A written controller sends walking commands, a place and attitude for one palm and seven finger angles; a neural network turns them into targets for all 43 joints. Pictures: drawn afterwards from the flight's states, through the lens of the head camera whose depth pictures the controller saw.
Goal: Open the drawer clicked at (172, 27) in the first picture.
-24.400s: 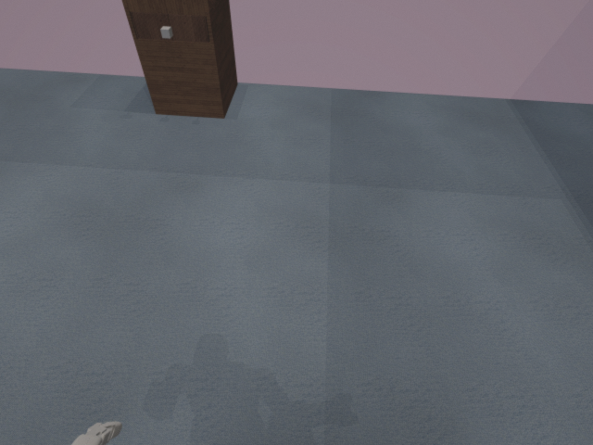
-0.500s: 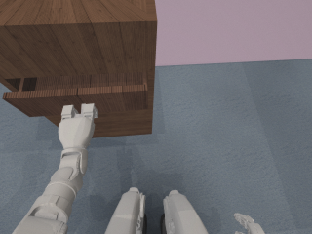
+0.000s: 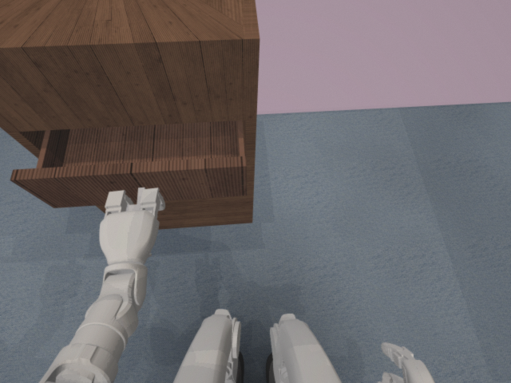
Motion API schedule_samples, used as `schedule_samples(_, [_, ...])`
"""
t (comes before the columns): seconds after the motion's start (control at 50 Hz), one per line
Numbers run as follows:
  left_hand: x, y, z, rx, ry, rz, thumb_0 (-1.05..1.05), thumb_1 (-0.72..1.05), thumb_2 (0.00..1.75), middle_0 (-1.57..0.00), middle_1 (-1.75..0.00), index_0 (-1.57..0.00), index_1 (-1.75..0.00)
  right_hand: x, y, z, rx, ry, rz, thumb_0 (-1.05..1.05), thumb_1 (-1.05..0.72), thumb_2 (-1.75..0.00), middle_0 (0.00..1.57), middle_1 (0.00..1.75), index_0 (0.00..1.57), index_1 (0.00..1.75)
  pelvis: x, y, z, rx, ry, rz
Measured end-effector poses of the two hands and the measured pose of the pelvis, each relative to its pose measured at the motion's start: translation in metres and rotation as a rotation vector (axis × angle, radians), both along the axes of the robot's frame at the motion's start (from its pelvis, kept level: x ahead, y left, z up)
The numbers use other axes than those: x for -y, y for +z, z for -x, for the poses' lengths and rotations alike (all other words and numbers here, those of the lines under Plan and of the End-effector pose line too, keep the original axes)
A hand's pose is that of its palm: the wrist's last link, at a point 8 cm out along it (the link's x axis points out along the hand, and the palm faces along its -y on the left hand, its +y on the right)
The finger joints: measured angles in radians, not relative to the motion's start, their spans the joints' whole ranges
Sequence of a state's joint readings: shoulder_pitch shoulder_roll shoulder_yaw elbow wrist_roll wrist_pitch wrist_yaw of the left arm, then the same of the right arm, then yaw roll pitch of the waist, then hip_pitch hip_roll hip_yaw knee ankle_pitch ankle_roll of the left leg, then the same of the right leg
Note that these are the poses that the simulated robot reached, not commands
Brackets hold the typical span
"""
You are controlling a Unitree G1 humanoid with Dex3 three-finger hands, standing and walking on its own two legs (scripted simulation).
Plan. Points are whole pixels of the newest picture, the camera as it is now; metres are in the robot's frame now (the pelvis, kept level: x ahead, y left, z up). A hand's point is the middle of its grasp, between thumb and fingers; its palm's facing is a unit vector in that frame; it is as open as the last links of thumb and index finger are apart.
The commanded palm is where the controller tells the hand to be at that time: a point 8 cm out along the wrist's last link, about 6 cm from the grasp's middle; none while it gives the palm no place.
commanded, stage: pull the drawer open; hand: left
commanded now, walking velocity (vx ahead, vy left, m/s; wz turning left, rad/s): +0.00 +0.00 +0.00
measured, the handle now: (140, 209) +0.40 +0.23 -0.09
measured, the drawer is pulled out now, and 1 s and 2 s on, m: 0.09 0.15 0.19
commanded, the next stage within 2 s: none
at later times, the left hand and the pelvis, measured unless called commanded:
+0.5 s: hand (141, 259) +0.31 +0.21 -0.10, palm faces -0.08 -0.07 -0.99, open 7.8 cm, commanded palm +0.28 +0.20 -0.05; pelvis +0.00 +0.00 +0.00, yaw +0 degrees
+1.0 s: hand (140, 273) +0.29 +0.21 -0.10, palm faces -0.09 -0.08 -0.99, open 7.8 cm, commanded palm +0.25 +0.20 -0.05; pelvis +0.01 +0.00 +0.00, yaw +0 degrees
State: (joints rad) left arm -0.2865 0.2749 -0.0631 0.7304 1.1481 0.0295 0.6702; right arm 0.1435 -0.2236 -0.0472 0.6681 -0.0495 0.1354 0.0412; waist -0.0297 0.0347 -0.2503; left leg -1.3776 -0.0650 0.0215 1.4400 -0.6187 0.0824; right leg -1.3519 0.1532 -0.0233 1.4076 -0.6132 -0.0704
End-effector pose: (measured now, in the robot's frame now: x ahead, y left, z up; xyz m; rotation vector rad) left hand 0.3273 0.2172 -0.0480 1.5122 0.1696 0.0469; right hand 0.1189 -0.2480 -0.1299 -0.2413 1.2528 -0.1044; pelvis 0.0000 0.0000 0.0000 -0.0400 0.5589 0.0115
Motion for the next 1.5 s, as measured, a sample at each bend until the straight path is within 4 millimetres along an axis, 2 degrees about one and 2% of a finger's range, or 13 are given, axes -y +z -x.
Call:
schedule_samples(0.54, [0.004,0.001,0.035,-0.006,0.002,0.006,0.03,0.47,0.62,-0.21,-1.30,-0.28,-1.32,-0.007,0.002,-0.031,0.075,0.046,-0.011,0.01,-0.91,-0.90,0.20,0.30,0.20,0.30,0.002,0.000,-0.001,0.013,0.006,-0.002])
schedule_samples(1.5, [0.009,0.002,0.079,-0.029,0.008,0.028,0.04,0.48,0.60,-0.19,-1.29,-0.28,-1.30,-0.016,0.007,-0.065,0.175,0.104,-0.030,0.01,-0.91,-0.90,0.20,0.30,0.20,0.30,0.005,-0.001,-0.005,0.019,-0.001,-0.013])
